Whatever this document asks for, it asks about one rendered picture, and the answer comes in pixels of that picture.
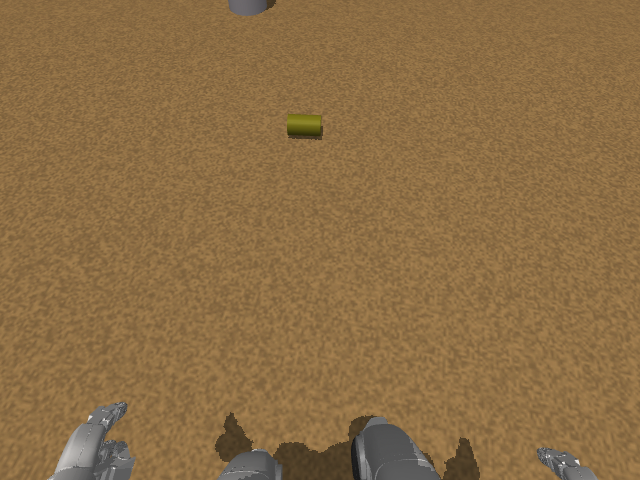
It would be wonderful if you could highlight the left robot hand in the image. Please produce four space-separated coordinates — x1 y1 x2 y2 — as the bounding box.
54 402 136 480

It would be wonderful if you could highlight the right robot hand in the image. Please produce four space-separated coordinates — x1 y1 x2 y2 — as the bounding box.
537 447 598 480

